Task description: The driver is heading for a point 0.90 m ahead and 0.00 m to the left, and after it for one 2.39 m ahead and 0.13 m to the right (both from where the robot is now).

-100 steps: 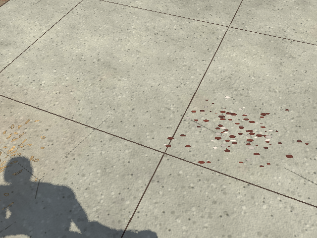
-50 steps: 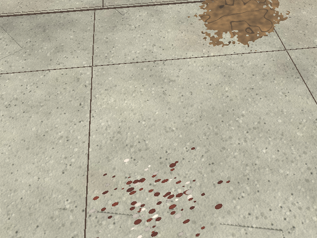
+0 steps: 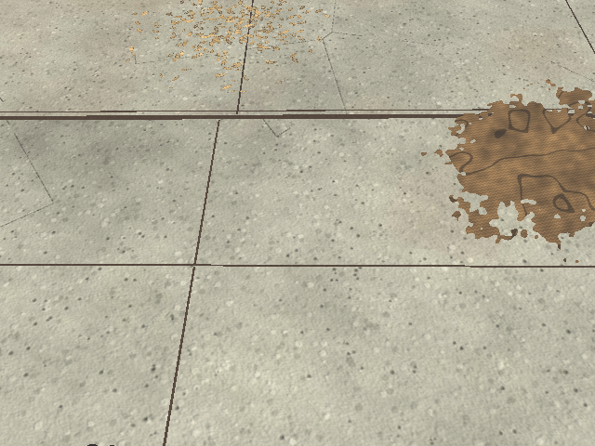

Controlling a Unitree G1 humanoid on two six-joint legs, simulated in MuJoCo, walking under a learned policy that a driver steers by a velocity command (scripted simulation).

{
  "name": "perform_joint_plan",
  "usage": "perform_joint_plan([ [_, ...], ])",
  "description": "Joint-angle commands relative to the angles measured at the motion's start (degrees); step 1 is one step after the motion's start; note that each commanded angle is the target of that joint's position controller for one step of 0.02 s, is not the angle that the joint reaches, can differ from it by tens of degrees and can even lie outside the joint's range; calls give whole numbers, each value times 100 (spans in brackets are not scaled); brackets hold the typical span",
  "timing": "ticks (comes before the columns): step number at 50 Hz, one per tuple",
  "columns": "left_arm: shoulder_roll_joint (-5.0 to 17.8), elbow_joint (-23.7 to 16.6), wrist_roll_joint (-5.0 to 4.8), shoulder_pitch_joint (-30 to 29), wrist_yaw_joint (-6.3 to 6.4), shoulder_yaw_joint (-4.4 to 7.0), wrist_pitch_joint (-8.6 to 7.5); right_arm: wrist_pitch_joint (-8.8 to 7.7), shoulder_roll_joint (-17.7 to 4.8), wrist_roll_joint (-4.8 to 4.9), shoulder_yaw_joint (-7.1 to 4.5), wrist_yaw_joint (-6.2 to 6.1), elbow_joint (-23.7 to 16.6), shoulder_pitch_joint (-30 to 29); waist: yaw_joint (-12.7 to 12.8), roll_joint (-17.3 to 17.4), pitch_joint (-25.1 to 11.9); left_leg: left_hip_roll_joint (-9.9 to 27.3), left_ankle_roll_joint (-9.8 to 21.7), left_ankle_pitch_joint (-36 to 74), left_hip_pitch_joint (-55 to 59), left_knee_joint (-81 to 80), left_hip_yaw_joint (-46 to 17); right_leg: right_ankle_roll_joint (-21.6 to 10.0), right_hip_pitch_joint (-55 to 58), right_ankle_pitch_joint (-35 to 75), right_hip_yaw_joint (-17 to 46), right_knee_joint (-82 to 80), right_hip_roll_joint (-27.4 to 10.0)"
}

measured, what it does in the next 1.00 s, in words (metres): walks ahead: left foot, then right foot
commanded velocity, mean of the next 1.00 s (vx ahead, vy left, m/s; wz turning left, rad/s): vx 0.50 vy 0.00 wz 0.04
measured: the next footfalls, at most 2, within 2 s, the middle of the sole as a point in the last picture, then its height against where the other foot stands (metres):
left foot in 0.42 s outside the picture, level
right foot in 0.98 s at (291, 373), level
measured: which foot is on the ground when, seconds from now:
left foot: up 0.00-0.40, down 0.42-0.96, up 0.98-1.00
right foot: down 0.00-0.42, up 0.44-0.96, down 0.98-1.00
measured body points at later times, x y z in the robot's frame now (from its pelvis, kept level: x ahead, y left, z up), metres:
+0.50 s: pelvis +0.25 +0.06 -0.01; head +0.29 +0.08 +0.44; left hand +0.16 +0.30 -0.15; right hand +0.50 -0.12 -0.10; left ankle +0.30 +0.14 -0.73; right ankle +0.10 -0.10 -0.65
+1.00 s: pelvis +0.52 +0.08 -0.02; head +0.55 +0.07 +0.43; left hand +0.69 +0.32 -0.13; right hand +0.49 -0.18 -0.16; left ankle +0.31 +0.15 -0.70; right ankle +0.61 +0.03 -0.74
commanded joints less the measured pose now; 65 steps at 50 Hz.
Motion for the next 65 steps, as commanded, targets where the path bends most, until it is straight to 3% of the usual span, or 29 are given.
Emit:
perform_joint_plan([
  [1,512,-30,-35,794,29,194,-47,32,-389,-141,-72,115,-426,-140,423,-623,-48,724,-89,494,-1887,644,56,-608,1565,-368,1907,-1804,-1738],
  [3,532,101,-87,955,0,211,-154,133,-324,-160,-55,200,-474,-202,358,-763,-94,763,-155,710,-1814,669,153,-581,1450,562,1300,-1881,-1574],
  [6,604,240,-142,1146,-35,262,-242,185,-255,-155,-21,289,-686,-695,352,-650,-71,862,-237,1173,-2264,592,188,-671,1603,1210,745,-2051,-1615],
  [12,651,498,-130,1439,-56,297,-213,147,-70,-123,129,418,-1083,-1842,545,-598,204,890,-264,2325,-2238,-1004,620,-545,1666,1812,-364,-2115,-1377],
  [16,797,748,-124,1883,-17,328,-148,126,-49,-166,198,452,-1327,-2449,721,-566,355,764,-1,2021,-1873,-1981,995,-479,2090,2319,-618,-1946,-1576],
  [19,952,977,-107,2112,8,323,-44,87,-113,-236,175,333,-1238,-2165,539,-683,101,304,332,1200,-988,-2419,1211,-452,2439,4528,-781,-1042,-1677],
  [20,996,1053,-109,2159,8,307,-3,36,-204,-260,124,277,-1046,-1582,255,-674,-217,126,471,1135,-244,-2688,1183,-432,2409,5031,-828,-301,-1656],
  [21,954,1056,-158,2094,8,269,26,-37,-350,-323,45,206,-705,-630,-198,-494,-729,137,613,1488,1124,-3094,1069,-345,1848,4552,-981,826,-1490],
  [22,546,808,-284,2153,-47,137,2,-73,-872,-461,-91,99,-534,219,-472,208,-1578,1609,1009,885,3049,-3192,-565,-191,220,2281,-976,2633,-1122],
  [23,260,653,-321,2455,-107,100,19,-53,-1309,-298,-187,35,-531,357,-271,1110,-2293,3267,1611,1696,3963,-3708,-3105,-25,-1316,-2339,-540,4479,-99],
  [24,851,653,-239,1694,-39,295,58,-39,-1165,-113,-180,-31,-523,218,-441,80,-1766,2921,1379,2255,3320,-3783,-2533,-112,-1620,-1770,453,4719,-210],
  [25,652,567,-306,1491,-65,258,9,-75,-884,-96,-84,-58,-422,-200,-130,182,-873,2651,1145,2746,2422,-3957,-1501,-159,-1629,-1296,521,4386,-406],
  [26,553,682,-287,1591,-85,244,9,-125,-523,-100,15,-35,-398,-508,121,84,-451,2346,840,2936,1796,-4195,-916,-169,-1409,-1029,450,3898,-591],
  [27,508,808,-188,1732,-95,261,91,-179,-317,-69,80,-31,-383,-724,307,225,-206,2115,623,2985,1350,-4376,-484,-124,-1160,-879,409,3646,-650],
  [29,349,998,-88,2021,-169,266,257,-283,-114,-53,143,-26,-329,-778,473,372,-151,1909,487,2951,852,-4701,-5,-51,-725,-626,352,3541,-618],
  [32,204,897,-100,1610,-271,289,332,-418,-254,-24,88,-39,-138,-580,523,328,98,1840,444,2947,855,-5036,469,2,-1229,-35,330,3339,-667],
  [38,77,530,-81,411,-357,229,296,-444,-175,-28,115,-97,125,-234,324,257,436,1738,377,3320,1198,-5123,1252,42,-1767,1077,31,1856,-628],
  [43,61,187,-37,-321,-436,159,281,-373,-340,-54,90,-195,416,232,154,208,525,1988,283,4518,2012,-4751,1654,-280,-1584,830,-526,804,-416],
  [46,208,236,-24,85,-381,228,297,-289,-583,-84,44,-261,450,120,433,419,131,2055,190,6973,2388,-3624,1922,-647,-793,-48,-859,663,93],
  [47,308,343,-22,519,-351,285,283,-234,-676,-99,19,-268,440,64,636,449,-146,2068,201,7367,2373,-2844,1959,-800,-295,-358,-887,583,289],
  [48,464,530,1,1171,-312,375,236,-185,-745,-90,2,-259,406,26,926,379,-535,2043,175,6953,2046,-1759,1977,-975,578,-419,-775,254,439],
  [49,857,768,73,2052,-229,540,206,-185,-718,-67,12,-227,275,-92,1369,-60,-1012,1856,9,5429,995,-117,2032,-1285,1949,-637,80,-243,-37],
  [50,1548,710,49,1933,-149,721,242,-231,5,-9,152,-92,-107,161,908,-1463,-1391,664,-341,-56,-1637,2096,1870,-2183,3691,-513,3110,-551,-1824],
  [51,1555,672,-180,2029,-161,730,297,-303,-434,-50,71,-62,-312,-507,1160,-742,-1658,343,-351,-466,-2447,2736,481,-2432,3829,-331,4437,-1254,-2063],
  [52,1370,715,-201,1693,-109,684,313,-391,-382,-6,104,-34,-460,-860,995,-436,-825,764,-293,162,-2833,2443,253,-2215,3242,-8,3491,-1372,-1982],
  [54,846,693,-207,1190,-73,548,261,-416,-369,-47,107,-54,-373,-768,509,137,-82,1106,-339,640,-2237,1421,316,-1695,1910,1144,2445,-1538,-1442],
  [56,676,657,-246,1000,-62,466,162,-192,-283,-202,123,-28,-348,-547,238,-1,-148,1171,-512,657,-1636,937,322,-1547,1341,1829,1867,-1645,-1064],
  [58,826,703,-261,1144,-91,494,61,-46,-178,-226,144,11,-418,-618,194,-78,-155,1157,-646,761,-1604,530,458,-1529,1124,2133,1636,-1705,-865],
  [65,960,785,-234,1878,-93,536,75,-18,-174,-158,198,65,-967,-2149,762,-435,59,1001,-787,2185,-2201,-1351,537,-1146,1547,1819,1766,-1689,-620],
])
